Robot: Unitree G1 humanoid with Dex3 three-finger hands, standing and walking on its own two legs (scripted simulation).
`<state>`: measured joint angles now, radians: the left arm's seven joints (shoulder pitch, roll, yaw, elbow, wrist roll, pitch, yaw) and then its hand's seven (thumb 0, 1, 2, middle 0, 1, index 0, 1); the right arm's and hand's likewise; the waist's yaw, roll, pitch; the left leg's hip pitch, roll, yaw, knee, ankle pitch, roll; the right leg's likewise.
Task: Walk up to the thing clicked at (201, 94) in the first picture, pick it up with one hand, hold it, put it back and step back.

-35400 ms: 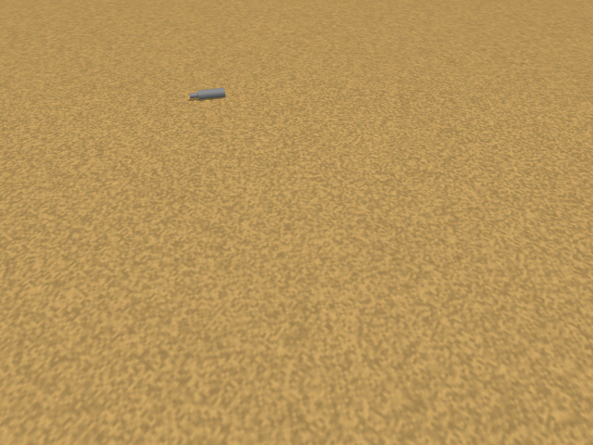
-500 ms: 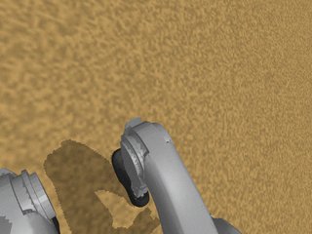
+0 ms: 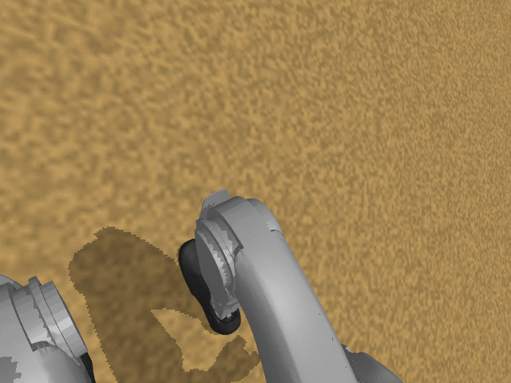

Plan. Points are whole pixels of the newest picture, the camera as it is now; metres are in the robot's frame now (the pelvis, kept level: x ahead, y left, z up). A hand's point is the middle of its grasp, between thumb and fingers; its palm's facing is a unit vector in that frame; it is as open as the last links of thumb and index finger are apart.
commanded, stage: close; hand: left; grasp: from above
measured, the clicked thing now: out of the picture +0.46 +0.35 -0.29
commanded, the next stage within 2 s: settle in 0.90 s
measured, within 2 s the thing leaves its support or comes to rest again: leaves its support in 1.38 s
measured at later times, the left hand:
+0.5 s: hand out of the picture +0.46 +0.32 -0.27, palm faces -0.40 -0.21 -0.89, open 8.7 cm
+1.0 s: hand out of the picture +0.46 +0.32 -0.26, palm faces -0.39 -0.21 -0.90, open 8.5 cm
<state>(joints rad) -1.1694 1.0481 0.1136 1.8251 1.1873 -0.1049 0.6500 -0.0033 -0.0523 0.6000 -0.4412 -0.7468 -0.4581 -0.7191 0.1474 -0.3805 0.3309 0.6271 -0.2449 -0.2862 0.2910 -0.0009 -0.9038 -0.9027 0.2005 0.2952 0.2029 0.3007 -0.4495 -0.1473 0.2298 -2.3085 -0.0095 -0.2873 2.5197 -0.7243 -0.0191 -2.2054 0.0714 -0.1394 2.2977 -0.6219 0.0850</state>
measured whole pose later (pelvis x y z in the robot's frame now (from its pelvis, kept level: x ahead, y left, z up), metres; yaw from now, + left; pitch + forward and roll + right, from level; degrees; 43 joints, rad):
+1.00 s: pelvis +0.00 +0.00 +0.00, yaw +0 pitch +28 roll -17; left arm -1.17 1.07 0.11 1.81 1.18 -0.11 0.65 -0.01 0.30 0.14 -0.85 -0.35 -0.85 -0.29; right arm 0.15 -0.38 0.34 0.62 -0.24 -0.28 0.27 0.00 -0.90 -0.90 0.20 0.29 0.20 0.30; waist -0.46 -0.15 0.24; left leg -2.31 0.00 -0.29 2.51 -0.72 -0.01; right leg -2.20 0.07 -0.15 2.28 -0.61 0.08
